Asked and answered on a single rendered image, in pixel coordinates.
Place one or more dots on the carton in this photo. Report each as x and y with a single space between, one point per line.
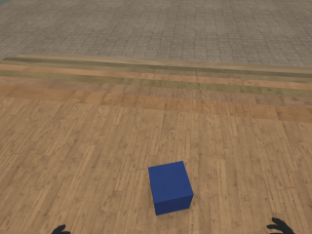
170 187

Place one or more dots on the robot left hand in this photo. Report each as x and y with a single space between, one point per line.
59 229

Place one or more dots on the robot right hand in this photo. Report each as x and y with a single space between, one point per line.
280 225

